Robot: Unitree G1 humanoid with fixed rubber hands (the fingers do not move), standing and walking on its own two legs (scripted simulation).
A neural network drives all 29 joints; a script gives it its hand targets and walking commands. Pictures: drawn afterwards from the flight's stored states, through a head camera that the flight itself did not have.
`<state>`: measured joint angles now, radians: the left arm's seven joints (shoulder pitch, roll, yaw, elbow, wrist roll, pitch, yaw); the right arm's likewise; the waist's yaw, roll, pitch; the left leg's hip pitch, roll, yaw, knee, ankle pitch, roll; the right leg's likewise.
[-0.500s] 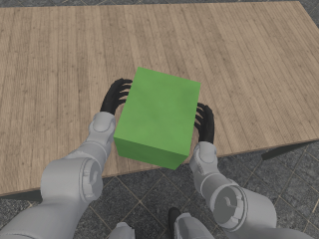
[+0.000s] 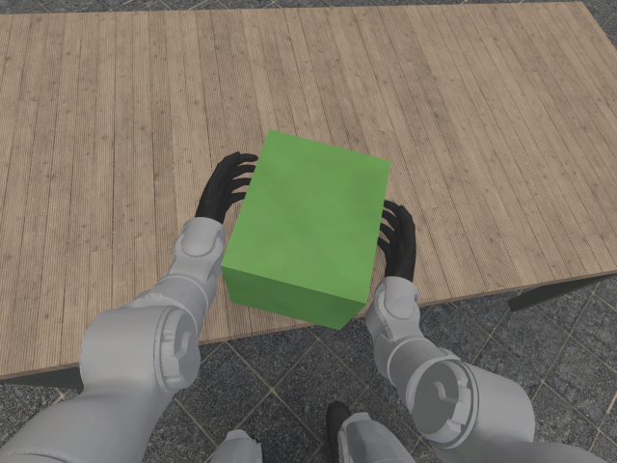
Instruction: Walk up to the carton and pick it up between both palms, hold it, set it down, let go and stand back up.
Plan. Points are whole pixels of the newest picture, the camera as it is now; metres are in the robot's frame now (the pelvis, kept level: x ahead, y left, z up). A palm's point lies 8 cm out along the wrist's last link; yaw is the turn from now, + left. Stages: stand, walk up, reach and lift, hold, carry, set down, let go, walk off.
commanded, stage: reach and lift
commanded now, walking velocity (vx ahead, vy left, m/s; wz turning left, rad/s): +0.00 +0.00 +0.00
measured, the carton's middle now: (306, 235) +0.40 -0.02 -0.03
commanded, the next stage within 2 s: none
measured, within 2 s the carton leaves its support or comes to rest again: leaves its support in 1.12 s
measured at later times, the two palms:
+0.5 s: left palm (215, 211) +0.44 +0.10 -0.02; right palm (396, 267) +0.35 -0.14 -0.03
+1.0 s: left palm (216, 217) +0.42 +0.10 -0.02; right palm (400, 274) +0.34 -0.14 -0.03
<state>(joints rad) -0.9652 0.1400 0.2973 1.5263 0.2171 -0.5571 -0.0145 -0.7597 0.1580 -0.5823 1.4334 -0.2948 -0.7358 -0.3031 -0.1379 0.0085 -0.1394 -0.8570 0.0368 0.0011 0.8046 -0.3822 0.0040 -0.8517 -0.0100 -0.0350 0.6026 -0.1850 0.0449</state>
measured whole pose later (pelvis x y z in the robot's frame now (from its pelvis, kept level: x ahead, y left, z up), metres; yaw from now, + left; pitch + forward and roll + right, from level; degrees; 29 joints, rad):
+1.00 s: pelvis -0.01 +0.00 +0.00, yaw +0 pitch +24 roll -4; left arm -0.97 0.12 0.22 1.57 0.22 -0.56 0.06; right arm -0.72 0.16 -0.53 1.40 -0.29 -0.70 -0.34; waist -0.12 0.01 -0.16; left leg -0.86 0.04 0.00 0.80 -0.36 0.00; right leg -0.85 -0.01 -0.04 0.60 -0.17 0.04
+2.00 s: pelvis -0.02 -0.01 +0.02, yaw +1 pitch +9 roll -3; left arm -1.06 0.11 0.04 1.25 -0.05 0.16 0.12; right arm -0.66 0.11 -0.22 0.66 0.00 0.34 -0.31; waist -0.11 0.07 -0.24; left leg -0.53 0.03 0.00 0.72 -0.35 0.00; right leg -0.54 -0.01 -0.04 0.55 -0.16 0.04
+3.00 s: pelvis -0.04 -0.03 +0.03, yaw +2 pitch +4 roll -2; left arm -0.93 0.04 0.22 0.77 0.06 0.45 0.14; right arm -0.72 0.09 -0.21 0.54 0.01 0.47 -0.27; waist -0.04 0.07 -0.15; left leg -0.38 0.03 0.00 0.57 -0.26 0.00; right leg -0.40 -0.01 -0.04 0.43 -0.10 0.02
